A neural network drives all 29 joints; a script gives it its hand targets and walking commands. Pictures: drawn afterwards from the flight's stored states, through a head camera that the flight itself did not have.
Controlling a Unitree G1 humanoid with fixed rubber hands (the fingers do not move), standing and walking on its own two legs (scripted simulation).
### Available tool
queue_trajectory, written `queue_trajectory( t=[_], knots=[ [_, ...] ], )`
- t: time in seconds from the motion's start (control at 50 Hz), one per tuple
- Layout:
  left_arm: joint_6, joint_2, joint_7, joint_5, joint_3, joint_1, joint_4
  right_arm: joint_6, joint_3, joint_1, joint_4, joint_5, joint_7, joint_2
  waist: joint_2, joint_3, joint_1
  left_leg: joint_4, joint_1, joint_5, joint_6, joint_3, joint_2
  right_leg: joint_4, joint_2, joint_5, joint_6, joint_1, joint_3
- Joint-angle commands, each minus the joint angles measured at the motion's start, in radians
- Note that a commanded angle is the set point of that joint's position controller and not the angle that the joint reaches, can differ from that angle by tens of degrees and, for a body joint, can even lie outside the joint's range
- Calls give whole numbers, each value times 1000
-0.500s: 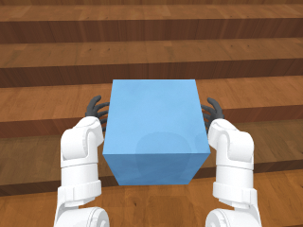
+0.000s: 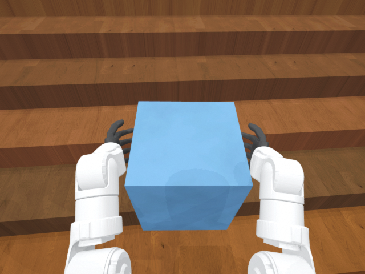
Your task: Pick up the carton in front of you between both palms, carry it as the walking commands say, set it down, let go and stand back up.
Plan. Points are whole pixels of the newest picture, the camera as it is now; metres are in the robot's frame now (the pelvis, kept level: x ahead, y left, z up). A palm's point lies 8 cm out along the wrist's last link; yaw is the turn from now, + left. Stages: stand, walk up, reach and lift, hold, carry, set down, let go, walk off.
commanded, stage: carry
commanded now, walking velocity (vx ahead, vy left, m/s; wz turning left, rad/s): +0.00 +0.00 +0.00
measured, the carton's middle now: (185, 170) +0.34 +0.00 +0.05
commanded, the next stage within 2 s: none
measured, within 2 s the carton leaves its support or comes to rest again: neither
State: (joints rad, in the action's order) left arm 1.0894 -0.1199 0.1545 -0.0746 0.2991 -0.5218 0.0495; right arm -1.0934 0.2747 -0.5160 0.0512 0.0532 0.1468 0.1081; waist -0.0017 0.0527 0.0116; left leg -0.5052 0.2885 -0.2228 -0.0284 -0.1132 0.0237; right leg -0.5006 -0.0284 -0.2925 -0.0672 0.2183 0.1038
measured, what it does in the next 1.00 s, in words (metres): stands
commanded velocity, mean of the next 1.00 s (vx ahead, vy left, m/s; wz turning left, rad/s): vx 0.00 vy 0.00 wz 0.00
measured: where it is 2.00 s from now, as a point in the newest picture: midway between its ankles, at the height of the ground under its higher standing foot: outside the picture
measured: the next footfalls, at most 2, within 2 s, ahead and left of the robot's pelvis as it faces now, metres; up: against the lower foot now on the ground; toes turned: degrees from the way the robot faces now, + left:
right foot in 1.90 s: +0.41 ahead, -0.16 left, +0.15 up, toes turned -4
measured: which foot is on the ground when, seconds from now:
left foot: down 0.00-1.00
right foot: down 0.00-1.00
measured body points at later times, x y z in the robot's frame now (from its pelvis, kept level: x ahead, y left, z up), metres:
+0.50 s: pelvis -0.02 -0.01 +0.00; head -0.03 -0.01 +0.45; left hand +0.33 +0.14 +0.11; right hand +0.33 -0.16 +0.11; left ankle +0.03 +0.10 -0.74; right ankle -0.01 -0.07 -0.74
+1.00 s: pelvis -0.02 -0.01 +0.00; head -0.03 -0.01 +0.45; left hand +0.32 +0.14 +0.11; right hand +0.32 -0.16 +0.11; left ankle +0.03 +0.10 -0.74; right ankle -0.01 -0.07 -0.74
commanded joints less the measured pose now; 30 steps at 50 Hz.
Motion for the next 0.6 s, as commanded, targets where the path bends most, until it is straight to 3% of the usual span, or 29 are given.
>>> queue_trajectory(
  t=[0.0, 0.16, 0.58],
  knots=[
    [-5, -784, -12, 174, -582, -601, -41, 17, -577, -627, -67, -177, -10, 783, -2, 331, -4, 46, -127, 164, -40, 139, 138, 63, 165, 235, -18, -57, -139],
    [-5, -791, -13, 178, -585, -613, -35, 16, -563, -619, -50, -166, -10, 781, 17, 334, -5, 37, -119, 160, -39, 135, 135, 58, 169, 241, -18, -40, -145],
    [-10, -792, -18, 187, -588, -612, -44, 17, -576, -626, -59, -173, -13, 795, -2, 349, -9, 17, -91, 134, -36, 128, 128, 49, 176, 287, -17, -40, -150]
  ],
)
